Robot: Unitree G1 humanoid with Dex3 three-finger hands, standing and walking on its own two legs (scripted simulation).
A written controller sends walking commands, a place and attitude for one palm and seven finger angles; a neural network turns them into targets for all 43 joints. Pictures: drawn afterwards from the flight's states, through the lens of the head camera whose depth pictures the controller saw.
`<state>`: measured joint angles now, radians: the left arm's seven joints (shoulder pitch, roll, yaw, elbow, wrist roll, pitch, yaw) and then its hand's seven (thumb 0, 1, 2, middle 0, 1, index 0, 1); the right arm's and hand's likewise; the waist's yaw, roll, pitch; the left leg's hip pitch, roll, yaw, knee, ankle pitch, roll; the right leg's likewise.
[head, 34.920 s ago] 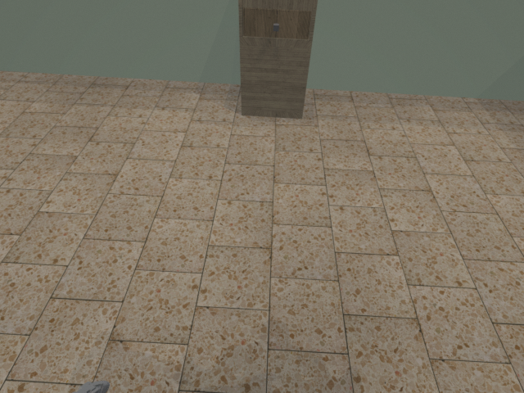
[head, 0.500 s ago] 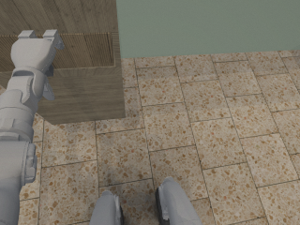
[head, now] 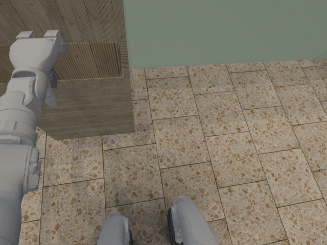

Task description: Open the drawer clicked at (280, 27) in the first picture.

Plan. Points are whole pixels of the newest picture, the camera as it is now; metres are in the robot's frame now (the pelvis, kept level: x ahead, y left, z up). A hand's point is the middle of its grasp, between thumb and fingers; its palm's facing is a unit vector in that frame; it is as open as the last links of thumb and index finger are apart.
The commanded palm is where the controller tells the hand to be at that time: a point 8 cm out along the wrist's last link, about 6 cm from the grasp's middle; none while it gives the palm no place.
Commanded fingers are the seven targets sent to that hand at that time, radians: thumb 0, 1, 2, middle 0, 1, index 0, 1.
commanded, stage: move the hooked fingers above the handle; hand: left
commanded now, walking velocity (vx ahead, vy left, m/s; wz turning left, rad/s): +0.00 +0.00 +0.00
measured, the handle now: (49, 75) +0.59 +0.24 -0.05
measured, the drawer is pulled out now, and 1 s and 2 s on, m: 0.00 0.00 0.00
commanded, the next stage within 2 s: lower the fingers behind the handle in 1.24 s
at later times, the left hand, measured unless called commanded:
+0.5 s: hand (46, 67) +0.55 +0.21 +0.03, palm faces -0.05 -0.05 -1.00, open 13.8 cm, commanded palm +0.54 +0.22 +0.05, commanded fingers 0.00 -0.50 0.30 -0.30 -1.20 -0.30 -1.20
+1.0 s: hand (42, 67) +0.55 +0.22 +0.03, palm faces +0.01 -0.03 -1.00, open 13.5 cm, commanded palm +0.54 +0.23 +0.05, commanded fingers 0.00 -0.50 0.30 -0.30 -1.20 -0.30 -1.20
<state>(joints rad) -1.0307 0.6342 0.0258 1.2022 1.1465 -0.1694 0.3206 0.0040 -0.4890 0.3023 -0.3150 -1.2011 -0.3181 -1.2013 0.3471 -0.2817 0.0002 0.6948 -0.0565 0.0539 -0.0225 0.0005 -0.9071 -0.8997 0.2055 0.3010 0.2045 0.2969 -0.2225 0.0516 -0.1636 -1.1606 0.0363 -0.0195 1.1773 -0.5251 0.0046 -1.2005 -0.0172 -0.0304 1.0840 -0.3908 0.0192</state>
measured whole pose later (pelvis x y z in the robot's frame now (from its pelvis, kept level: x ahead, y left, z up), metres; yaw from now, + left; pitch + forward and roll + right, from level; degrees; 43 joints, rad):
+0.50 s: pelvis +0.00 +0.01 +0.00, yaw +0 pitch +29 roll -3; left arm -1.05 0.61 0.00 1.21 1.14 -0.13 0.32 0.00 -0.49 0.30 -0.32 -1.21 -0.33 -1.21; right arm 0.35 -0.27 0.00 0.72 -0.05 0.05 -0.02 0.00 -0.91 -0.90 0.21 0.30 0.21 0.30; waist -0.22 0.05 -0.17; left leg -1.15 0.03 -0.03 1.17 -0.52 0.01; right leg -1.17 -0.02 -0.04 1.06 -0.39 0.02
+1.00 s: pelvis +0.00 +0.00 +0.00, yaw +0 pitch +29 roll -3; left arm -1.06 0.62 0.01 1.22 1.15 -0.10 0.39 0.00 -0.49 0.30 -0.35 -1.22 -0.36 -1.26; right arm 0.34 -0.27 0.01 0.72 -0.05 0.06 0.00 0.00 -0.91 -0.90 0.21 0.30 0.20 0.30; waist -0.22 0.06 -0.16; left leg -1.17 0.03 -0.03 1.19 -0.52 0.01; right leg -1.20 -0.02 -0.04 1.08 -0.38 0.02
